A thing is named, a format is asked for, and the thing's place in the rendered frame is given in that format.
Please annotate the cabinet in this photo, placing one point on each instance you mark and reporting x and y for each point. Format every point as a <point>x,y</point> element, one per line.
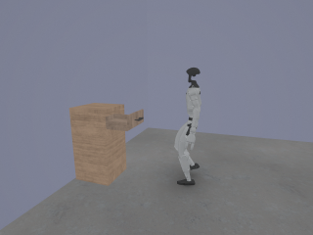
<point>99,153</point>

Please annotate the left robot shin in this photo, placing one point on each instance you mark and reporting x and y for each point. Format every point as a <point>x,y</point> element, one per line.
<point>184,162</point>

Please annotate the robot left hand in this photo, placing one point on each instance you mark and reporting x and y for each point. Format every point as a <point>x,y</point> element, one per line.
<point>191,138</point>

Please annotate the robot left upper arm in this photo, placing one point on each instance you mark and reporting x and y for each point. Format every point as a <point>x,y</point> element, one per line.
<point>194,98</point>

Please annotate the drawer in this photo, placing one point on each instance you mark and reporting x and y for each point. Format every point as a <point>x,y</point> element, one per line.
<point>124,122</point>

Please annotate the robot right thigh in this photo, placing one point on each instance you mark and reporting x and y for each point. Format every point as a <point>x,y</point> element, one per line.
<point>179,134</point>

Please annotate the left robot forearm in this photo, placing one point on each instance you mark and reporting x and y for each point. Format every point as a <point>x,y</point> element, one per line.
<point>196,117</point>

